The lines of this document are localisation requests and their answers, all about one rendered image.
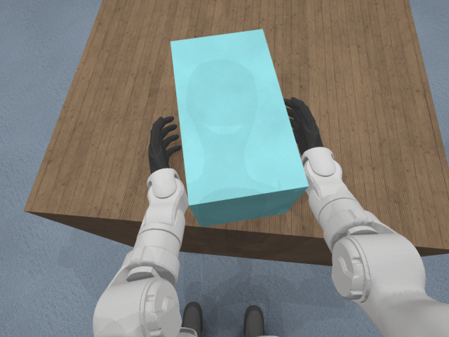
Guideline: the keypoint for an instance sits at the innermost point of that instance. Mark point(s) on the robot left hand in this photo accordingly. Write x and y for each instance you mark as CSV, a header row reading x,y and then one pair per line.
x,y
158,155

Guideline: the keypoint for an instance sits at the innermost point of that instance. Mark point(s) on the robot right foot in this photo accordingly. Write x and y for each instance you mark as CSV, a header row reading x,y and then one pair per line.
x,y
253,322

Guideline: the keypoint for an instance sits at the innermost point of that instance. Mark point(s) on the carton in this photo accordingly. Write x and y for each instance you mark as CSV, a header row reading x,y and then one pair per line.
x,y
240,154

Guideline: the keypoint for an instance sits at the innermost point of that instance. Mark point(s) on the robot left foot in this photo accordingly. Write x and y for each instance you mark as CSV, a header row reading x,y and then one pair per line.
x,y
192,317

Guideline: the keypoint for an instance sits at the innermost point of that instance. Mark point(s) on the robot left upper arm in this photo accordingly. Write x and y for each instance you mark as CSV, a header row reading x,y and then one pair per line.
x,y
143,308

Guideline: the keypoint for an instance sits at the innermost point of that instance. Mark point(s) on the robot foot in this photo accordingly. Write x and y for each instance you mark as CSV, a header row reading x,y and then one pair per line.
x,y
192,317
253,322

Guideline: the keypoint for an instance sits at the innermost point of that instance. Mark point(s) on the pedestal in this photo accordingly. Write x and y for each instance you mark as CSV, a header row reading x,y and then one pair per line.
x,y
357,65

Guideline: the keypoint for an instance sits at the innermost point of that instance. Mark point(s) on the robot left forearm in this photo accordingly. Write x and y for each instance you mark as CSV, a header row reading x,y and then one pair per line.
x,y
159,239

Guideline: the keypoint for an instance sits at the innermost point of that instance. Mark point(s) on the robot right hand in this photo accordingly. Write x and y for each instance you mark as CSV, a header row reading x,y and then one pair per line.
x,y
306,131

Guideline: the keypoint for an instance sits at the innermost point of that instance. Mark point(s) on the robot right upper arm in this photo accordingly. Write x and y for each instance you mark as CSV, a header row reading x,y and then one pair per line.
x,y
383,275

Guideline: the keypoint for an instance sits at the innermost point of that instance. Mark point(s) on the robot right forearm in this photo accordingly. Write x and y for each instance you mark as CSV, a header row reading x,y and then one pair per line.
x,y
333,205

